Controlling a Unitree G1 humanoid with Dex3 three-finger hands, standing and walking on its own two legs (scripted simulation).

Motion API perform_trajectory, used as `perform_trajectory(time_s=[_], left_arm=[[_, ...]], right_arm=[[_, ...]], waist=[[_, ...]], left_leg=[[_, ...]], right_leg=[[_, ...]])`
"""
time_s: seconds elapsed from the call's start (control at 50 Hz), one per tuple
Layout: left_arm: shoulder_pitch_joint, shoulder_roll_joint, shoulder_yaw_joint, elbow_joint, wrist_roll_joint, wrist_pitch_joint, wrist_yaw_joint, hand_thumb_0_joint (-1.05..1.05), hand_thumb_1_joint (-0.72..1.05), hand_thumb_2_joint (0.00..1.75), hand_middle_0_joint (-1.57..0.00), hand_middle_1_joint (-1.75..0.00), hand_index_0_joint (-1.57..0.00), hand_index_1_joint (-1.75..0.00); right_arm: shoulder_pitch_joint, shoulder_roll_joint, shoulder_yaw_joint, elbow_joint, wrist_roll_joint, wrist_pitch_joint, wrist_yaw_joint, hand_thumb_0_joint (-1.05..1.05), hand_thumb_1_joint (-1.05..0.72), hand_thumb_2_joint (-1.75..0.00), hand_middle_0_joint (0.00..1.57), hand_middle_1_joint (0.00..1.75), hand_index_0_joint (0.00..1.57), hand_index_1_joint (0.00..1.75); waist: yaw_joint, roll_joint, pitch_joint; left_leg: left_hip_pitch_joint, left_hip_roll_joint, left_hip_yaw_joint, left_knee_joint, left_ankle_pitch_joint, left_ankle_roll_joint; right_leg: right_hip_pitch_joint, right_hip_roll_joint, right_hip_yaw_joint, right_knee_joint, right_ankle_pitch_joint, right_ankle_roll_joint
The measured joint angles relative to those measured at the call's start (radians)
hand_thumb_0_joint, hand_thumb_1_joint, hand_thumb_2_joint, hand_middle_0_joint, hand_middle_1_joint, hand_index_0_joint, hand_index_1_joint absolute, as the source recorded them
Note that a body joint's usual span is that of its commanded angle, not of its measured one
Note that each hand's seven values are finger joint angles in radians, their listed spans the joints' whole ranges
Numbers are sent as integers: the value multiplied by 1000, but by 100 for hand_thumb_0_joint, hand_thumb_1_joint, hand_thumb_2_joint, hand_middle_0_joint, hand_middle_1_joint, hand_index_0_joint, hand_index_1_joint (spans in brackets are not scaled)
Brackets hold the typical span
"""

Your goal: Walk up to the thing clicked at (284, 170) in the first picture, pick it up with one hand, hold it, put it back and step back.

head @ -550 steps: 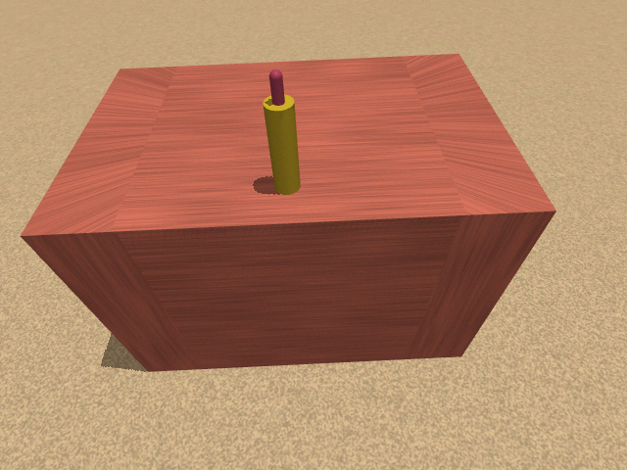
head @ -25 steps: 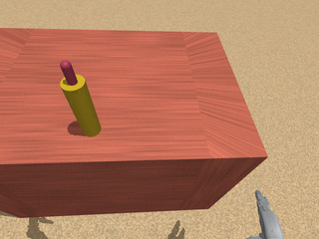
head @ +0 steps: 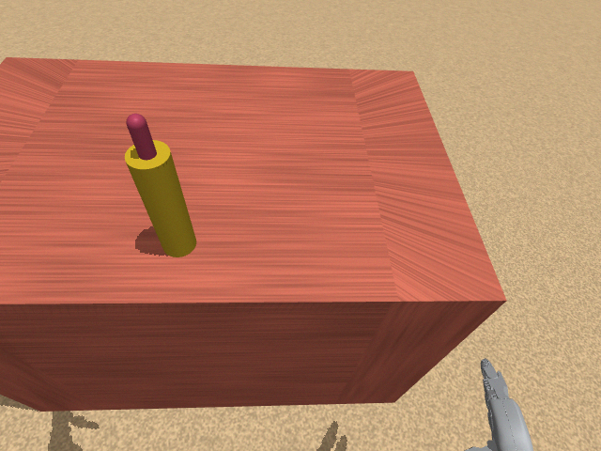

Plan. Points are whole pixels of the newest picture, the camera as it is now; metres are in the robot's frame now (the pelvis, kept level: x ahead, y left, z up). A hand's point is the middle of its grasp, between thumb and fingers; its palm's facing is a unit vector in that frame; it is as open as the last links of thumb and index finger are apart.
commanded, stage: approach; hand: left
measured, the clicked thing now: (161, 192) +0.46 +0.20 +0.08
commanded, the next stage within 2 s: close in in 0.26 s
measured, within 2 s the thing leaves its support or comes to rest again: neither
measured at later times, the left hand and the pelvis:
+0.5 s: hand (119, 236) +0.43 +0.27 +0.02, palm faces +0.12 -0.99 +0.07, open 17.4 cm; pelvis -0.01 +0.00 -0.03, yaw -2 degrees
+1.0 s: hand (152, 244) +0.41 +0.22 +0.01, palm faces +0.15 -0.99 +0.03, open 17.4 cm; pelvis -0.02 +0.00 -0.04, yaw -2 degrees
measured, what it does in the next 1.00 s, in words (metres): stands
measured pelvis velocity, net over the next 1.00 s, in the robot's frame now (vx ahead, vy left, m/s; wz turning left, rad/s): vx -0.02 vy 0.00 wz -0.03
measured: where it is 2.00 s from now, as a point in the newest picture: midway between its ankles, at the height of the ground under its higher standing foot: outside the picture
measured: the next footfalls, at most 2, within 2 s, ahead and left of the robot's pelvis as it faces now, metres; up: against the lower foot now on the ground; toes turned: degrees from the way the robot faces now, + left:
none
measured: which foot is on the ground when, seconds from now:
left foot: down 0.00-1.00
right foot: down 0.00-1.00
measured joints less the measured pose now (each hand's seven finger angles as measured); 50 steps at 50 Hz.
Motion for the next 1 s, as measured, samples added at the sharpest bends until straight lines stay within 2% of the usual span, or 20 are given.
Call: perform_trajectory(time_s=[0.06,0.12,0.18,0.24,0.36,0.5,0.64,0.72,0.88,1.0], left_arm=[[-17,13,-34,18,5,-1,7,-1,-51,7,-5,-5,-4,-6],[-30,-1,-74,37,5,-9,12,-1,-49,7,-6,-5,-5,-6],[-45,-46,-107,51,-8,-31,23,-1,-48,7,-6,-4,-5,-6],[-50,-101,-129,53,-6,-55,48,-1,-49,6,-6,-4,-5,-5],[-71,-208,-146,43,15,-121,157,-1,-51,5,-6,-4,-6,-4],[-85,-276,-155,-20,51,-206,281,-1,-52,3,-5,-4,-7,-3],[-38,-357,-203,-119,68,-212,368,-2,-53,2,-5,-4,-7,-2],[-9,-393,-238,-132,61,-211,406,-2,-52,2,-5,-3,-7,-1],[4,-436,-268,-166,58,-209,448,-1,-48,3,-3,-1,-6,0],[-25,-447,-308,-185,80,-209,478,-1,-49,3,-2,-1,-5,0]], right_arm=[[-6,-2,-3,10,-1,-2,-2,-1,54,-5,6,5,5,5],[-8,-6,2,3,-2,-6,3,-1,55,-5,5,5,5,5],[-14,0,7,-11,-7,-8,14,-1,55,-5,5,5,5,5],[-15,8,7,-53,-17,-5,28,-1,56,-5,6,5,5,5],[23,-6,-31,-178,-26,15,66,-1,56,-4,6,5,6,5],[75,-31,-89,-294,-35,63,109,-1,55,-4,6,5,5,5],[109,-10,-87,-341,-45,117,135,-1,54,-5,5,5,5,5],[111,7,-85,-357,-38,139,144,-1,53,-5,6,5,5,5],[138,13,-83,-441,-23,157,160,-1,53,-5,6,5,5,5],[156,5,-86,-468,-30,162,164,-1,54,-5,6,5,6,5]], waist=[[-2,-4,-2],[-2,2,2],[-5,11,6],[-19,16,11],[-57,3,12],[-93,-20,25],[-80,11,0],[-60,33,-22],[-35,21,-9],[-45,2,16]], left_leg=[[-14,-1,-1,9,-2,0],[-40,-2,-3,29,-7,1],[-76,-2,-4,57,-14,2],[-111,0,-2,87,-24,3],[-181,9,6,159,-54,1],[-258,27,12,242,-92,-5],[-267,35,15,265,-112,-5],[-249,30,22,264,-120,0],[-248,15,24,274,-118,0],[-268,13,15,285,-109,-5]], right_leg=[[-14,-1,-1,10,-2,0],[-37,-1,-1,26,-5,1],[-71,-1,-1,50,-11,2],[-107,0,2,80,-19,3],[-184,10,14,151,-44,3],[-267,28,24,231,-73,-1],[-277,35,28,247,-86,0],[-265,30,35,255,-97,3],[-272,15,37,290,-111,3],[-288,14,29,301,-106,-1]])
